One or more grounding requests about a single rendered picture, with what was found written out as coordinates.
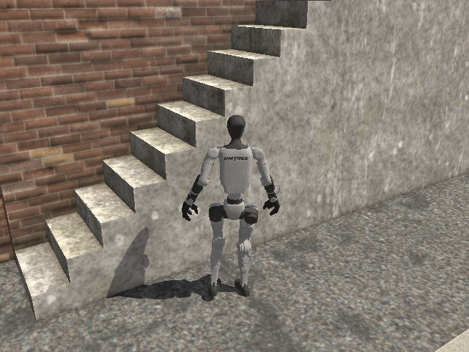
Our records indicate stairs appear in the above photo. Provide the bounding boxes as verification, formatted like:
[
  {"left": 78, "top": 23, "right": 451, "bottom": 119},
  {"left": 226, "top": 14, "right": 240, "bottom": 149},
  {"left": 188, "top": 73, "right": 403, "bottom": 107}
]
[{"left": 15, "top": 0, "right": 469, "bottom": 321}]

